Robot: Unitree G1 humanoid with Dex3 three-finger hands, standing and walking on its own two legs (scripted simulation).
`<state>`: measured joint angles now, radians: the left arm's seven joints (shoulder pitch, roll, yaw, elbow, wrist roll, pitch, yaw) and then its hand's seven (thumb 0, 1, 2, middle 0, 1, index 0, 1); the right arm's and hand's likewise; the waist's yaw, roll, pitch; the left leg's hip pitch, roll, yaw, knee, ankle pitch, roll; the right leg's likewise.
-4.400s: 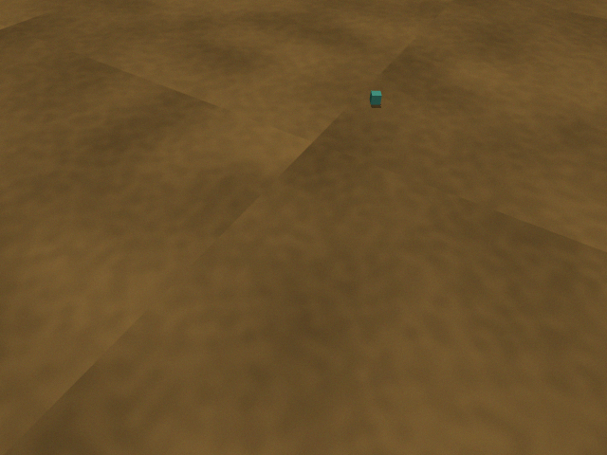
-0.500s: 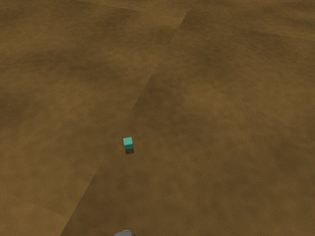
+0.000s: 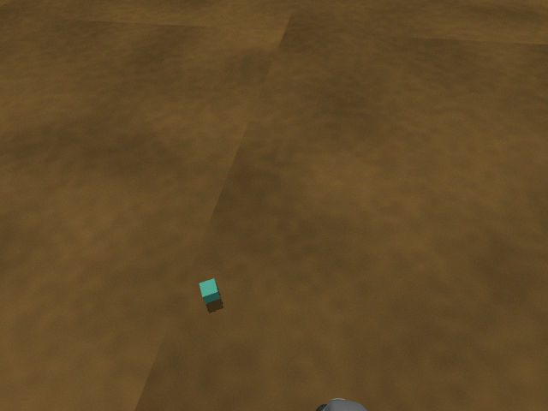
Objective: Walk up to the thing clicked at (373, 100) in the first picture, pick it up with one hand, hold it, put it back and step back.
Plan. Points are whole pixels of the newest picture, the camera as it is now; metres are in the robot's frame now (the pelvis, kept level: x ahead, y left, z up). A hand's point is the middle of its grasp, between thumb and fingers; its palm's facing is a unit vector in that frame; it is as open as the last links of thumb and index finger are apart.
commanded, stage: walk up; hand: left
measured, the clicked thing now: (209, 290) +0.65 +0.27 -0.73
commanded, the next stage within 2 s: none
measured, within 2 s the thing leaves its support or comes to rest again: neither
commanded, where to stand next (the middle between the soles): +0.26 +0.02 m, yaw +0 degrees
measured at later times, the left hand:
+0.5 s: hand (85, 407) +0.17 +0.32 -0.16, palm faces +0.00 -0.93 -0.36, open 7.4 cm
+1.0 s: hand (100, 366) +0.23 +0.31 -0.15, palm faces -0.06 -0.92 -0.38, open 7.3 cm
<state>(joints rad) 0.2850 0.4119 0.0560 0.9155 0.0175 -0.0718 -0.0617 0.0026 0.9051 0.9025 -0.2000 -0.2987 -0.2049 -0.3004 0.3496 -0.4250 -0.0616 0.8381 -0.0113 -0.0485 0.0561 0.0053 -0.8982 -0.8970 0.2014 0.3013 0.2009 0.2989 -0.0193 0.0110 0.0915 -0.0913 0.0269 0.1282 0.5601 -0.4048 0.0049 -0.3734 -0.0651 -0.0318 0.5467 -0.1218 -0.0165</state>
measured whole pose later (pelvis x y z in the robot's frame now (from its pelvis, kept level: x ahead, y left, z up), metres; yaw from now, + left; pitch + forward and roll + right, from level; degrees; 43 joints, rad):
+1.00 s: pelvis +0.17 +0.05 +0.00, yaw -2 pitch -3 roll +0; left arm 0.20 0.37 0.01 1.02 0.01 -0.02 -0.01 0.00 0.90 0.90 -0.20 -0.30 -0.21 -0.30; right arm 0.16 -0.37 -0.01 0.95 0.00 -0.02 0.01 0.01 -0.90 -0.90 0.20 0.30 0.20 0.30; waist 0.01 0.03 0.10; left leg -0.29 0.03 0.09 0.61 -0.26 0.02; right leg -0.28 -0.03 0.00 0.62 -0.28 0.02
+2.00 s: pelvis +0.21 +0.03 +0.02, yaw -1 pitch -2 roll +0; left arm 0.07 0.34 0.01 1.18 0.01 -0.01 -0.02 0.00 0.90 0.90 -0.20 -0.30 -0.21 -0.30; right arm 0.08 -0.35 0.00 1.17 -0.01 -0.03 0.01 0.00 -0.90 -0.90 0.20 0.30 0.20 0.30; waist 0.00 0.00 0.04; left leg -0.11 0.04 0.08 0.32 -0.16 -0.01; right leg -0.09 -0.01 -0.03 0.31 -0.18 0.00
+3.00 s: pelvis +0.21 +0.03 +0.03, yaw -1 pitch -2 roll +0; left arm 0.10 0.35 0.00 1.15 0.01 -0.01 -0.01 0.00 0.90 0.90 -0.20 -0.30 -0.21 -0.30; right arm 0.08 -0.35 0.00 1.15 -0.01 -0.01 0.01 0.00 -0.90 -0.90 0.20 0.30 0.20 0.30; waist 0.00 0.00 0.05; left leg -0.09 0.04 0.07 0.30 -0.16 -0.01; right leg -0.07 -0.01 -0.03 0.28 -0.17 0.00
